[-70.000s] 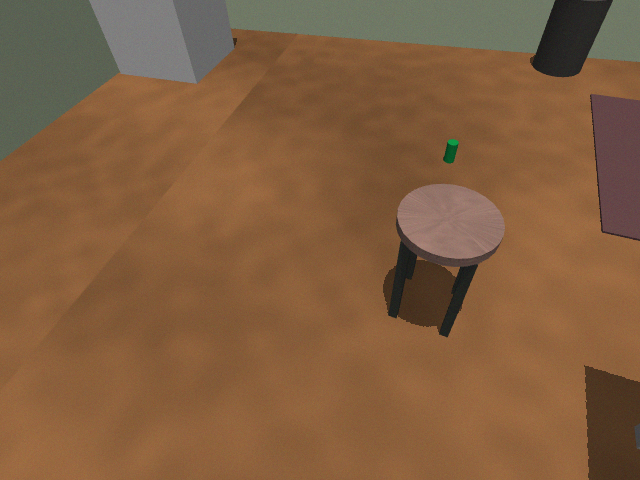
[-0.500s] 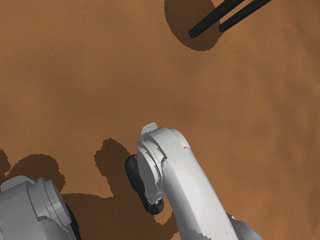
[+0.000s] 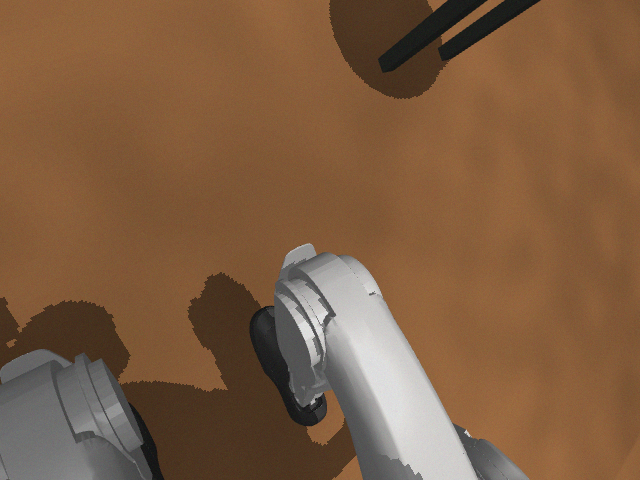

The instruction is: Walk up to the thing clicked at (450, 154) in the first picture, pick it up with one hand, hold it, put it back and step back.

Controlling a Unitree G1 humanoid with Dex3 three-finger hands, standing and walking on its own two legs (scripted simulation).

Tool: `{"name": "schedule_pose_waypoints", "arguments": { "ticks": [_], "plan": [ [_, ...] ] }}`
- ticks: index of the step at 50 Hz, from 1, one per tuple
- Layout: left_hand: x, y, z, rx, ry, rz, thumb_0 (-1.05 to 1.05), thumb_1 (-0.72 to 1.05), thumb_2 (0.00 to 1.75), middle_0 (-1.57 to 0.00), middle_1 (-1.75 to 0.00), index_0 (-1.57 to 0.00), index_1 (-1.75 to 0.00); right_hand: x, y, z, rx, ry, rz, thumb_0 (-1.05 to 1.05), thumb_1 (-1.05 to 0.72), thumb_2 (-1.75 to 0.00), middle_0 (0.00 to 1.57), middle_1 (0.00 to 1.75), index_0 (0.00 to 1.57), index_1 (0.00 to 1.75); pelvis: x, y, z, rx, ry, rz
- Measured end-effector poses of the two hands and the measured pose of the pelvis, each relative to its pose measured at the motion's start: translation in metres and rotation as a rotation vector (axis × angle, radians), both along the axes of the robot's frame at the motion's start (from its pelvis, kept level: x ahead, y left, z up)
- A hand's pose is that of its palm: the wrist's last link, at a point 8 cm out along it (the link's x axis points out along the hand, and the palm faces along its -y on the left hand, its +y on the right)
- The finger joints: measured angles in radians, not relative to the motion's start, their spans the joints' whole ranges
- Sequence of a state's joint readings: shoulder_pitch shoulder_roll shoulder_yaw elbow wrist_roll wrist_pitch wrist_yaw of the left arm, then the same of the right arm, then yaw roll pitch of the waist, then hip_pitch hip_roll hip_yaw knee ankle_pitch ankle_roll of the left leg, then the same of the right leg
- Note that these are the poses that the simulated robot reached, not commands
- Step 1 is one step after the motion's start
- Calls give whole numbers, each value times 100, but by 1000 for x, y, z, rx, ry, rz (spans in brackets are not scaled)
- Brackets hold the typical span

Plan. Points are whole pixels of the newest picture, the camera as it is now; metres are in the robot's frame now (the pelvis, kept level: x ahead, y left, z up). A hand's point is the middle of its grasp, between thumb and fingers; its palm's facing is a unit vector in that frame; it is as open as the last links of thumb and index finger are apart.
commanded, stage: open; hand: left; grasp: from above
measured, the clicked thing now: out of the picture +0.53 +0.30 -0.27
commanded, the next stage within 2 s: withdraw in 0.10 s
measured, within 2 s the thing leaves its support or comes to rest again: neither
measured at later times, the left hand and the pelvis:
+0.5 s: hand out of the picture +0.54 +0.32 -0.18, palm faces -0.31 -0.09 -0.95, open 14.1 cm; pelvis +0.01 +0.00 +0.01, yaw +1 degrees
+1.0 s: hand out of the picture +0.51 +0.31 -0.07, palm faces -0.46 -0.10 -0.89, open 13.3 cm; pelvis -0.02 +0.00 +0.05, yaw +5 degrees
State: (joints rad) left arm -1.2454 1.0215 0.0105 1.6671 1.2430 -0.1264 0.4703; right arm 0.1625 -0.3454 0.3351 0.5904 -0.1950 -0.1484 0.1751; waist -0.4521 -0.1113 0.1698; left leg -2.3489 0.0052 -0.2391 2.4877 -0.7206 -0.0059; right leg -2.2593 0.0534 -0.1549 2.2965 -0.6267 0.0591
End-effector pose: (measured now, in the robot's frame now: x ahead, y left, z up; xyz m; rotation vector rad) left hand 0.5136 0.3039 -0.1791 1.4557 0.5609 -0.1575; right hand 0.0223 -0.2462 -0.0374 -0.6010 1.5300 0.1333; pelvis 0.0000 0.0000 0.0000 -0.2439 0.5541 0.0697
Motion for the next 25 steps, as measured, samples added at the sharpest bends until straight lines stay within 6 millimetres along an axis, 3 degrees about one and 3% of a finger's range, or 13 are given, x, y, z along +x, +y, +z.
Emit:
{"name": "schedule_pose_waypoints", "arguments": {
  "ticks": [16, 20, 25],
  "plan": [
    [3, 2, 2, 2, -19, 4, 0, -49, 98, -9, -105, -10, -104, 3, 1, 2, -1, 2, 4, 0, -91, -90, 20, 30, 20, 30, 1, 0, 1, -1, 4, 1],
    [10, 6, 18, 16, -65, 5, 0, -52, 100, -9, -104, -9, -103, 5, 1, 1, 6, -2, -6, 0, -91, -90, 20, 30, 20, 30, 2, 0, 2, 1, 19, 2],
    [20, 17, 59, 51, -134, 23, 0, -54, 101, -9, -102, -9, -103, 12, -1, -4, 26, -19, -42, 0, -92, -90, 20, 30, 20, 30, 5, -1, 5, 11, 53, 7]
  ]
}}
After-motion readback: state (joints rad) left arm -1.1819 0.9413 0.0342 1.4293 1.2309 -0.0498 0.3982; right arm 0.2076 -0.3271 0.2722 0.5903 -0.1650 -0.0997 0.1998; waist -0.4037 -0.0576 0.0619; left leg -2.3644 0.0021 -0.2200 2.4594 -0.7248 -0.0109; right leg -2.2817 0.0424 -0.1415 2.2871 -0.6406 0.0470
